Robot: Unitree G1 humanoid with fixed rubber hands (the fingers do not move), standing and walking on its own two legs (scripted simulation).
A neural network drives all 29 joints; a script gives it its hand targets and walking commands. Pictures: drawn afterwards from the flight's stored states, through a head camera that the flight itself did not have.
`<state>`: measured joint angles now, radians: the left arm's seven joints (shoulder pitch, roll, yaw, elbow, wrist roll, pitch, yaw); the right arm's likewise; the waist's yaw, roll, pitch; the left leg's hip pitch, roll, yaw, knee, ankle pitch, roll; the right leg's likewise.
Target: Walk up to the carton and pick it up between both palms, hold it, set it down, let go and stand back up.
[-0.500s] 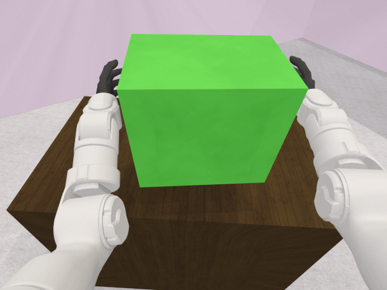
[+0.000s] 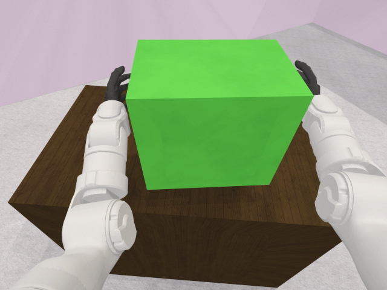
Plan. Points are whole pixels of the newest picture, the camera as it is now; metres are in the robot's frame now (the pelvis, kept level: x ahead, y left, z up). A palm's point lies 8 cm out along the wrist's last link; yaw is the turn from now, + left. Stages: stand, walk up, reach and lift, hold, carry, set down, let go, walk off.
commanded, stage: set down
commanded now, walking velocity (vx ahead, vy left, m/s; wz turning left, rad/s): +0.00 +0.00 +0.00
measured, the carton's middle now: (208, 117) +0.45 +0.02 +0.12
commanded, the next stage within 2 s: none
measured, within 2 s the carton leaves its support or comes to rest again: rests again in 1.12 s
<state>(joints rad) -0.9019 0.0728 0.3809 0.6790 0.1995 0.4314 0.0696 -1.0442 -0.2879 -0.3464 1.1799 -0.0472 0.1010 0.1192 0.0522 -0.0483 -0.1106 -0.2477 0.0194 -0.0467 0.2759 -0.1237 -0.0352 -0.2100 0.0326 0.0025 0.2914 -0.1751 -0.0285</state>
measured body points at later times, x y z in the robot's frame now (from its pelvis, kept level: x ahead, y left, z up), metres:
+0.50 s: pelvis +0.00 +0.00 +0.00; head +0.03 +0.01 +0.45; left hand +0.44 +0.21 +0.13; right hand +0.48 -0.18 +0.15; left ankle +0.01 +0.14 -0.75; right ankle -0.02 -0.09 -0.75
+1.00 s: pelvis +0.00 +0.00 +0.00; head +0.04 +0.02 +0.45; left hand +0.43 +0.21 +0.11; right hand +0.47 -0.19 +0.13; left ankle +0.01 +0.14 -0.75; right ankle -0.02 -0.09 -0.75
